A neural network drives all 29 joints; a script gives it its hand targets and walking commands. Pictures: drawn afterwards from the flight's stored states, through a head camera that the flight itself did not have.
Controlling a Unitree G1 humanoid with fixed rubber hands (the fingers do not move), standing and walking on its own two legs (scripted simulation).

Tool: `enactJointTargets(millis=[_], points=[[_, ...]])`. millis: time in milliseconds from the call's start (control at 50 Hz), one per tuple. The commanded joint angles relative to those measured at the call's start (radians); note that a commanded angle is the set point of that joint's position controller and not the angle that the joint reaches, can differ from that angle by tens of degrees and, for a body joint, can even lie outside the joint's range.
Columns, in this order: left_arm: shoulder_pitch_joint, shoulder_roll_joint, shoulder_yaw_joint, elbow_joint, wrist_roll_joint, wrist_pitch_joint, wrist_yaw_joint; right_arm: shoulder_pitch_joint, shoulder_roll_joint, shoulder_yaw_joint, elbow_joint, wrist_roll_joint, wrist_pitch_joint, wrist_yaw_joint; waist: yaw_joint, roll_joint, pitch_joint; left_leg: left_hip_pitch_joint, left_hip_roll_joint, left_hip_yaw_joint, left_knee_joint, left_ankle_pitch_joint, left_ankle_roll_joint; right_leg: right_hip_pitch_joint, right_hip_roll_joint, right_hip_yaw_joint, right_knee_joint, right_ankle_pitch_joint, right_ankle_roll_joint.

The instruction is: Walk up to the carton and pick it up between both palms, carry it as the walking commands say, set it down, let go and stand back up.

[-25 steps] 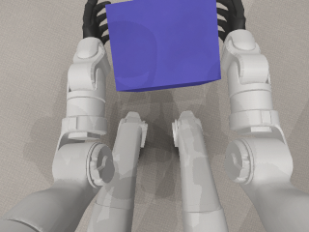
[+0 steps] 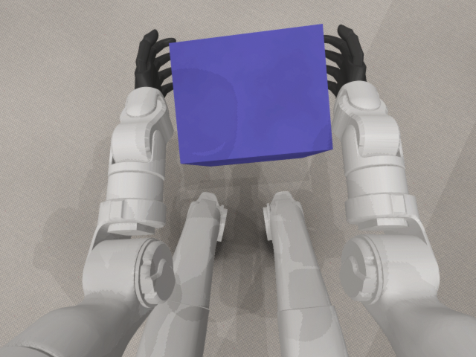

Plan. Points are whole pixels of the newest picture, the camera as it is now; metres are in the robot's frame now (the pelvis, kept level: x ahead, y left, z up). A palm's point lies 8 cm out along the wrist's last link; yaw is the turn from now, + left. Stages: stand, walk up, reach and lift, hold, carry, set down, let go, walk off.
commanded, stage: reach and lift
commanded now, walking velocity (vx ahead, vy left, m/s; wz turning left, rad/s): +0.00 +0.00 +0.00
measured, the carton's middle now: (251, 114) +0.46 -0.01 -0.12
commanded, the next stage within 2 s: none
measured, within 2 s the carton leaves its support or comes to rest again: neither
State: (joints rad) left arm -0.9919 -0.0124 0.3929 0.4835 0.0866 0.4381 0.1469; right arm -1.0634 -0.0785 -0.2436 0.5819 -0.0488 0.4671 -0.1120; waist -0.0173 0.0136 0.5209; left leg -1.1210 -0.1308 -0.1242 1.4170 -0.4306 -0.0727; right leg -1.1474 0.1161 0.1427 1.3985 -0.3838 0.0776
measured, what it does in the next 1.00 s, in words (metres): rises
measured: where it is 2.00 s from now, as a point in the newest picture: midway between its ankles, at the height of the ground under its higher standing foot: (243, 249)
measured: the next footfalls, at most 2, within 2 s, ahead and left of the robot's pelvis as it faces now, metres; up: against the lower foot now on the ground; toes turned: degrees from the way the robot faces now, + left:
none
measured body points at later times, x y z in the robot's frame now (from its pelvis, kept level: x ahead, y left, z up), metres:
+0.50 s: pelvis +0.02 +0.00 +0.06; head +0.24 -0.01 +0.45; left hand +0.47 +0.15 +0.02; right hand +0.48 -0.14 +0.01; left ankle +0.15 +0.13 -0.57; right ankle +0.16 -0.13 -0.57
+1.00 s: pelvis +0.12 +0.00 +0.14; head +0.14 -0.01 +0.59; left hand +0.46 +0.15 +0.13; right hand +0.47 -0.14 +0.13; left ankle +0.15 +0.13 -0.57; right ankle +0.16 -0.13 -0.57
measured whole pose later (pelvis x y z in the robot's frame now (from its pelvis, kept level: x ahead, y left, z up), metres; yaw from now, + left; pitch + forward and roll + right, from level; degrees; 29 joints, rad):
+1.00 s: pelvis +0.12 +0.00 +0.14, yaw +1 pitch +5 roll +0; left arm -0.44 -0.16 0.38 0.62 0.26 0.42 0.08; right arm -0.48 0.11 -0.29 0.65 -0.23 0.47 -0.06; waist 0.00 0.03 -0.09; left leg -0.50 -0.08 -0.17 0.76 -0.35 -0.03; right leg -0.52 0.07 0.15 0.75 -0.32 0.03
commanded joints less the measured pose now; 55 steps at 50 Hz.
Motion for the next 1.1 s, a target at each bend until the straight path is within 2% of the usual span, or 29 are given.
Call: enactJointTargets(millis=[0,20,60,80,100,120,140,160,200,240,300,360,400,440,480,540,560,580,600,620,640,720,800,860,940,980,1000,1060,1080], points=[[-0.824,-1.105,-0.767,-0.111,-0.179,-0.024,-0.279,-0.776,1.173,0.569,-0.166,0.165,-0.069,0.265,0.018,0.018,-2.177,0.411,-0.030,0.113,-0.261,0.017,0.021,0.591,0.042,-0.141,-0.219,0.003,-0.044],[-0.824,-1.101,-0.722,-0.029,-0.148,-0.025,-0.283,-0.778,1.184,0.525,-0.091,0.153,-0.066,0.271,0.000,0.005,-2.046,0.380,-0.026,0.108,-0.290,-0.052,0.030,0.524,0.042,-0.146,-0.239,-0.063,-0.041],[-0.826,-1.130,-0.791,-0.142,-0.187,-0.027,-0.284,-0.792,1.219,0.593,-0.226,0.196,-0.074,0.276,0.027,0.017,-2.251,0.528,-0.031,0.105,-0.312,0.052,0.015,0.665,0.042,-0.134,-0.257,0.043,-0.044],[-0.778,-1.150,-0.761,-0.076,-0.181,-0.019,-0.286,-0.813,1.206,0.600,-0.239,0.193,-0.073,0.269,0.004,-0.009,-2.218,0.521,-0.036,0.103,-0.300,0.075,0.029,0.655,0.046,-0.145,-0.256,0.050,-0.034],[-0.774,-1.126,-0.766,-0.101,-0.184,-0.024,-0.289,-0.800,1.217,0.615,-0.254,0.188,-0.070,0.266,0.020,-0.017,-2.261,0.521,-0.038,0.110,-0.302,0.075,0.032,0.701,0.043,-0.134,-0.262,0.057,-0.034],[-0.785,-1.093,-0.723,-0.032,-0.154,-0.021,-0.294,-0.791,1.216,0.581,-0.162,0.159,-0.061,0.271,0.019,-0.051,-2.128,0.434,-0.033,0.111,-0.322,-0.016,0.043,0.632,0.042,-0.125,-0.291,-0.054,-0.034],[-0.779,-1.115,-0.767,-0.124,-0.175,-0.024,-0.294,-0.827,1.214,0.638,-0.293,0.198,-0.069,0.272,0.035,-0.022,-2.279,0.542,-0.035,0.110,-0.333,0.075,0.034,0.738,0.047,-0.125,-0.287,0.050,-0.030],[-0.769,-1.103,-0.764,-0.104,-0.180,-0.024,-0.293,-0.739,1.219,0.600,-0.197,0.167,-0.058,0.267,0.005,-0.037,-2.180,0.484,-0.035,0.116,-0.329,0.049,0.029,0.702,0.039,-0.119,-0.299,0.034,-0.033],[-0.745,-1.150,-0.742,-0.032,-0.164,-0.021,-0.298,-0.732,1.201,0.568,-0.175,0.159,-0.069,0.272,0.015,0.023,-2.076,0.494,-0.024,0.100,-0.367,0.016,0.024,0.658,0.037,-0.125,-0.311,-0.008,-0.045],[-0.713,-1.170,-0.787,-0.095,-0.185,-0.014,-0.306,-0.767,1.221,0.632,-0.299,0.196,-0.072,0.272,0.017,0.010,-2.203,0.577,-0.031,0.093,-0.387,0.099,0.026,0.789,0.038,-0.115,-0.335,0.071,-0.040],[-0.723,-1.135,-0.767,-0.092,-0.184,-0.032,-0.313,-0.724,1.232,0.626,-0.257,0.172,-0.071,0.277,0.024,-0.033,-2.140,0.546,-0.026,0.085,-0.388,0.127,0.036,0.756,0.030,-0.101,-0.364,0.057,-0.031],[-0.724,-1.136,-0.821,-0.140,-0.192,-0.032,-0.314,-0.663,1.248,0.634,-0.254,0.167,-0.068,0.274,-0.005,-0.027,-2.128,0.591,-0.025,0.091,-0.430,0.111,0.027,0.802,0.035,-0.103,-0.390,0.078,-0.035],[-0.653,-1.146,-0.806,-0.077,-0.170,-0.024,-0.324,-0.671,1.245,0.635,-0.268,0.171,-0.073,0.278,0.008,-0.003,-2.070,0.609,-0.020,0.081,-0.459,0.098,0.033,0.786,0.028,-0.105,-0.407,0.065,-0.035],[-0.663,-1.166,-0.840,-0.165,-0.191,-0.031,-0.320,-0.626,1.288,0.667,-0.297,0.195,-0.066,0.282,0.020,-0.019,-2.164,0.718,-0.020,0.079,-0.482,0.185,0.034,0.881,0.028,-0.109,-0.430,0.148,-0.027],[-0.630,-1.114,-0.783,-0.080,-0.172,-0.028,-0.329,-0.599,1.257,0.619,-0.226,0.152,-0.059,0.277,0.004,-0.049,-1.984,0.629,-0.020,0.080,-0.493,0.111,0.043,0.817,0.025,-0.097,-0.456,0.059,-0.029],[-0.586,-1.152,-0.827,-0.150,-0.185,-0.027,-0.327,-0.619,1.274,0.689,-0.362,0.205,-0.070,0.276,0.029,-0.027,-2.112,0.750,-0.030,0.077,-0.512,0.222,0.037,0.943,0.025,-0.082,-0.486,0.157,-0.023],[-0.552,-1.154,-0.810,-0.115,-0.182,-0.021,-0.323,-0.635,1.245,0.702,-0.383,0.199,-0.069,0.275,0.030,-0.033,-2.048,0.767,-0.021,0.057,-0.525,0.219,0.044,0.902,0.025,-0.088,-0.492,0.143,-0.024],[-0.520,-1.136,-0.747,-0.003,-0.133,-0.023,-0.327,-0.569,1.244,0.619,-0.232,0.144,-0.062,0.279,0.033,-0.030,-1.832,0.666,-0.006,0.062,-0.546,0.124,0.049,0.798,0.013,-0.089,-0.506,0.063,-0.028],[-0.513,-1.151,-0.734,0.021,-0.108,-0.022,-0.334,-0.564,1.237,0.594,-0.212,0.130,-0.068,0.282,0.022,-0.002,-1.793,0.653,-0.006,0.066,-0.583,0.093,0.048,0.840,0.004,-0.085,-0.547,0.041,-0.035],[-0.543,-1.163,-0.767,-0.048,-0.131,-0.027,-0.333,-0.618,1.261,0.642,-0.299,0.167,-0.077,0.282,0.044,0.018,-1.900,0.725,-0.011,0.067,-0.602,0.123,0.045,0.928,0.005,-0.079,-0.557,0.080,-0.040],[-0.442,-1.180,-0.754,0.006,-0.122,-0.024,-0.335,-0.542,1.291,0.647,-0.242,0.162,-0.066,0.286,0.055,-0.024,-1.801,0.715,-0.012,0.063,-0.605,0.191,0.050,0.898,0.009,-0.094,-0.555,0.148,-0.029],[-0.322,-1.241,-0.701,0.053,-0.078,-0.040,-0.334,-0.357,1.296,0.562,-0.152,0.103,-0.078,0.301,0.031,0.010,-1.575,0.740,-0.003,0.049,-0.637,0.292,0.049,0.827,0.008,-0.093,-0.597,0.244,-0.037],[-0.155,-1.257,-0.553,0.220,0.015,-0.031,-0.341,-0.169,1.301,0.411,0.028,0.014,-0.068,0.307,-0.003,-0.017,-1.058,0.646,0.024,0.042,-0.715,0.166,0.060,0.710,-0.021,-0.081,-0.702,0.134,-0.050],[-0.075,-1.278,-0.549,0.248,0.006,-0.021,-0.352,-0.137,1.290,0.417,-0.001,0.016,-0.066,0.308,0.010,-0.005,-1.012,0.721,0.036,0.030,-0.758,0.214,0.058,0.757,-0.028,-0.077,-0.727,0.172,-0.061],[-0.078,-1.250,-0.579,0.171,-0.007,-0.011,-0.345,-0.079,1.283,0.420,0.006,0.012,-0.055,0.310,0.001,0.003,-0.966,0.751,0.040,0.021,-0.803,0.290,0.051,0.829,-0.028,-0.065,-0.764,0.248,-0.069],[0.007,-1.271,-0.585,0.149,-0.009,0.008,-0.342,-0.056,1.287,0.470,-0.063,0.027,-0.041,0.312,0.038,0.026,-0.975,0.815,0.041,0.023,-0.828,0.381,0.054,0.904,-0.030,-0.061,-0.787,0.325,-0.068],[-0.029,-1.245,-0.618,0.120,-0.022,0.009,-0.344,-0.011,1.295,0.462,-0.032,0.023,-0.029,0.316,0.003,-0.009,-0.956,0.783,0.045,0.021,-0.835,0.372,0.048,0.914,-0.024,-0.071,-0.790,0.344,-0.065],[0.001,-1.289,-0.709,0.011,-0.071,0.017,-0.345,-0.031,1.336,0.600,-0.203,0.081,-0.033,0.310,0.043,-0.026,-1.085,0.884,0.033,0.023,-0.845,0.517,0.047,1.026,-0.023,-0.058,-0.810,0.504,-0.056],[0.010,-1.291,-0.742,-0.028,-0.095,0.021,-0.342,-0.040,1.344,0.644,-0.263,0.108,-0.030,0.311,0.034,-0.035,-1.126,0.895,0.026,0.017,-0.841,0.564,0.049,1.063,-0.019,-0.057,-0.807,0.575,-0.051]])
